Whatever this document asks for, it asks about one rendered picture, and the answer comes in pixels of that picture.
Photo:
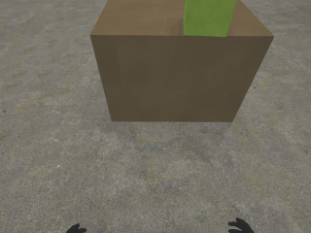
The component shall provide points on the pedestal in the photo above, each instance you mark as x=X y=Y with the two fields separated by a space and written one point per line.
x=151 y=72

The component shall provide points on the left robot hand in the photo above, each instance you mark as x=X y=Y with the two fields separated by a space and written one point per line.
x=74 y=229

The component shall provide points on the carton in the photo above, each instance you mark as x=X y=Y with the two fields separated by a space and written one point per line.
x=210 y=18

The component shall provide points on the right robot hand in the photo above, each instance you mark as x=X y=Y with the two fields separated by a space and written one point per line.
x=241 y=224

